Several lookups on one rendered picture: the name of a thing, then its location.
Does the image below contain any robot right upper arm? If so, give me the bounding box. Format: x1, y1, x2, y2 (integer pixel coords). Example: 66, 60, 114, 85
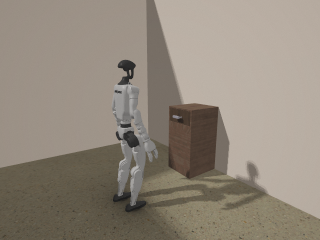
127, 85, 139, 119

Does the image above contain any handle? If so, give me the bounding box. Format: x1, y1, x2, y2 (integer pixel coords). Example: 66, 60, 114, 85
172, 115, 182, 119

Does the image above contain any cabinet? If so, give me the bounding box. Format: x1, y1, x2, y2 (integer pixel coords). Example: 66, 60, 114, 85
168, 103, 219, 179

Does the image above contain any right robot forearm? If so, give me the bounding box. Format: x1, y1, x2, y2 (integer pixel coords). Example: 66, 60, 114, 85
133, 109, 150, 143

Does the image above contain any left robot forearm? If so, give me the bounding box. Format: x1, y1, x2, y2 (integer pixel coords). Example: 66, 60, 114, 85
112, 109, 122, 127

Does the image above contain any robot left shin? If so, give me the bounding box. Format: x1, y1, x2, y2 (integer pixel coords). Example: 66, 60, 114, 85
117, 161, 131, 196

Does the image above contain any robot right hand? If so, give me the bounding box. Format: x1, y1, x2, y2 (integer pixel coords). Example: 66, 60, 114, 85
144, 140, 158, 162

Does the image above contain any robot right foot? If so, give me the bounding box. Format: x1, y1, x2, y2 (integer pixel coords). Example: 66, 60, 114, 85
125, 200, 146, 212

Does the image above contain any drawer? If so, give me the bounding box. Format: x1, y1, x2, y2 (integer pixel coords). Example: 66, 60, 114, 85
170, 108, 191, 126

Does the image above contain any robot left upper arm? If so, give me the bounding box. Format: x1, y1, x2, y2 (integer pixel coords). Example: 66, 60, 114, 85
111, 84, 117, 111

